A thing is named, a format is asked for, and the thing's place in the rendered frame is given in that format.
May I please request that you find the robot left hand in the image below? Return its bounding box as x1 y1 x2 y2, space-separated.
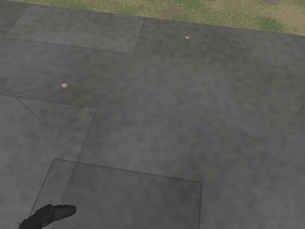
18 204 76 229

